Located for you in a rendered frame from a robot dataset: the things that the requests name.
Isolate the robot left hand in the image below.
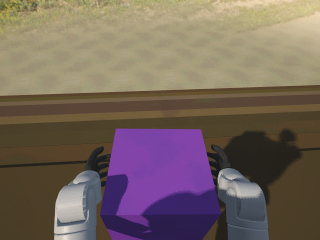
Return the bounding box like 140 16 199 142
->
84 146 111 187

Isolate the carton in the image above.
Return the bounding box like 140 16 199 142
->
100 128 221 240

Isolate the robot right forearm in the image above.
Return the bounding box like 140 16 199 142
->
217 168 269 240

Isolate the robot left forearm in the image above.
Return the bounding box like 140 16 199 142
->
54 170 102 240

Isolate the robot right hand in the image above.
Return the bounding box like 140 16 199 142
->
206 144 232 186

